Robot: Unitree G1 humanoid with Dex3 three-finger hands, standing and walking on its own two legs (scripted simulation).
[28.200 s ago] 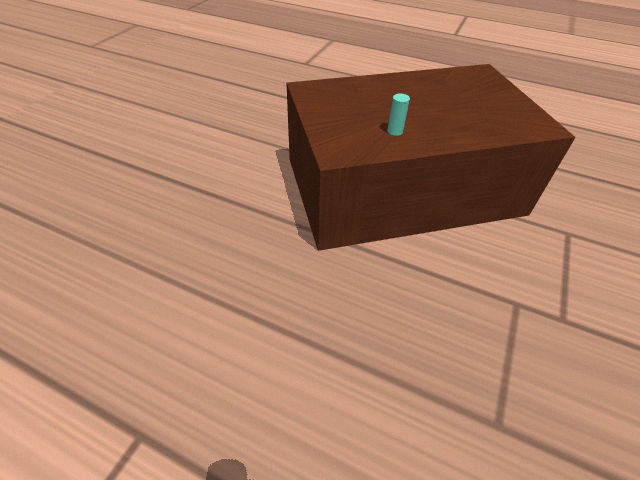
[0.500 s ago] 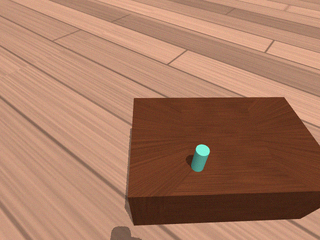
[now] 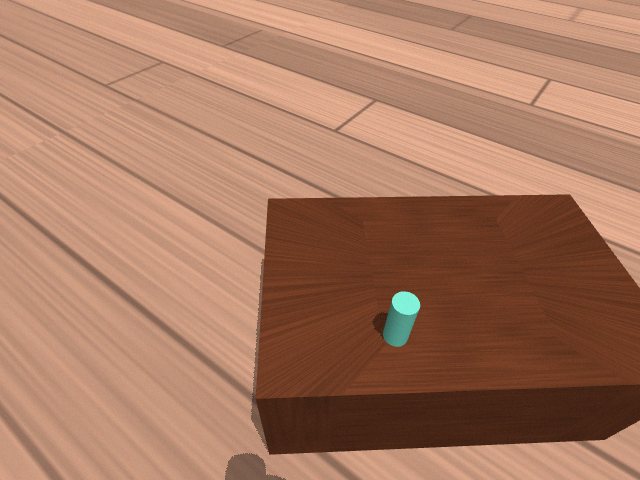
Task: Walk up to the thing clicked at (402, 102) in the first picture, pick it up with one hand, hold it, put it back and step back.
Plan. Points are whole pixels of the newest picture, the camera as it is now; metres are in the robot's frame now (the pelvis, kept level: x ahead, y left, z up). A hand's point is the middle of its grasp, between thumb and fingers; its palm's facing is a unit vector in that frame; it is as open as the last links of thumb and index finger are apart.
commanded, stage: stand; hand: right
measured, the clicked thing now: (400, 320) +0.52 -0.19 -0.29
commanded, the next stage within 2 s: step back in 0.54 s
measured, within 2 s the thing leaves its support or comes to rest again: neither
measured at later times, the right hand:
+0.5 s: hand out of the picture +0.06 -0.26 -0.16, palm faces -0.02 +0.94 -0.34, open 7.4 cm
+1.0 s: hand out of the picture -0.02 -0.22 -0.15, palm faces -0.02 +0.90 -0.43, open 7.4 cm
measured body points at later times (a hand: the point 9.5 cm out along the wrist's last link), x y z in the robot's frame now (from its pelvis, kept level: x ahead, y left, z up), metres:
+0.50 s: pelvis +0.00 +0.00 +0.00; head +0.01 +0.00 +0.45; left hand +0.07 +0.30 -0.14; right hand +0.07 -0.30 -0.13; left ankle +0.00 +0.14 -0.75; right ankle +0.01 -0.13 -0.75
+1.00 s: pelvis -0.07 +0.05 -0.02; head +0.02 +0.08 +0.42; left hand +0.08 +0.35 -0.16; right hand -0.01 -0.27 -0.13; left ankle -0.06 +0.13 -0.75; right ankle -0.07 -0.10 -0.68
